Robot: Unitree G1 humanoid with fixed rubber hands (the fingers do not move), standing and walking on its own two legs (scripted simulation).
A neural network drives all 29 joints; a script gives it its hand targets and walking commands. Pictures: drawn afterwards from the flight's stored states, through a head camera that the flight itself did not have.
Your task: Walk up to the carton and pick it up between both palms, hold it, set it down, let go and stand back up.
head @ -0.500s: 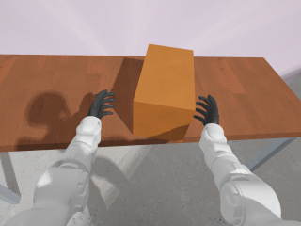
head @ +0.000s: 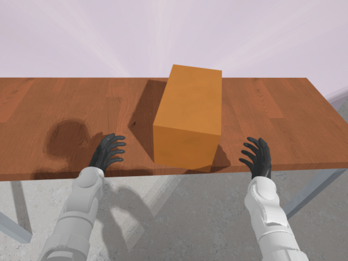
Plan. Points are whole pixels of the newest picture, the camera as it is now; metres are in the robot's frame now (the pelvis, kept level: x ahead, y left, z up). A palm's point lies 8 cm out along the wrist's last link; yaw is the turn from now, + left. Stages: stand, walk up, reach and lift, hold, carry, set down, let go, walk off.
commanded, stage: set down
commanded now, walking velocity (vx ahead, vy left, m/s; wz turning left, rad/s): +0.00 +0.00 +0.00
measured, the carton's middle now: (189, 114) +0.54 -0.04 +0.02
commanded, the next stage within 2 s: none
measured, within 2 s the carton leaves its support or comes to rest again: neither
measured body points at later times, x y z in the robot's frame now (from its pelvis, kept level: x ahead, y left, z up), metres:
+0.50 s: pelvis +0.02 -0.01 +0.00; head +0.00 +0.01 +0.45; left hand +0.27 +0.22 +0.05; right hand +0.25 -0.18 +0.06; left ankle +0.04 +0.11 -0.74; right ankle +0.03 -0.14 -0.74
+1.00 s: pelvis +0.02 -0.01 +0.01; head +0.03 +0.01 +0.45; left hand +0.25 +0.23 +0.04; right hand +0.23 -0.18 +0.04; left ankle +0.04 +0.11 -0.74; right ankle +0.03 -0.14 -0.74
